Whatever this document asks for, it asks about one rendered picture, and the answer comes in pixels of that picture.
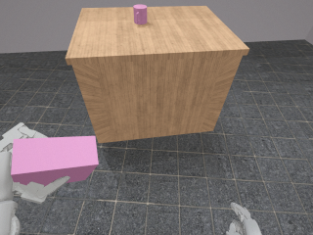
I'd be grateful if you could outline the sponge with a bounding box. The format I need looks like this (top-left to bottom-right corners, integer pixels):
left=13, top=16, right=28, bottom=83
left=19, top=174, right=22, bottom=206
left=11, top=135, right=99, bottom=186

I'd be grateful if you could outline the table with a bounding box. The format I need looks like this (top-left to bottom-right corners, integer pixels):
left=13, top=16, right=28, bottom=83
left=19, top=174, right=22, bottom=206
left=65, top=6, right=249, bottom=144

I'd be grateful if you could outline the robot right hand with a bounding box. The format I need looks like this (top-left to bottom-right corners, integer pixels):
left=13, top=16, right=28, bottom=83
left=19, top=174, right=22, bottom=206
left=226, top=202, right=262, bottom=235

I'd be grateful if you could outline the left robot forearm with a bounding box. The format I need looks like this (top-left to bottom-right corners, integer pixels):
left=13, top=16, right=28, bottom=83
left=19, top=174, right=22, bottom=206
left=0, top=200, right=22, bottom=235

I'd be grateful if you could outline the robot left hand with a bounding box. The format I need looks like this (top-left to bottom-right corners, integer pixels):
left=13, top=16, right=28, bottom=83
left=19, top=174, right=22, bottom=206
left=0, top=122, right=70, bottom=205

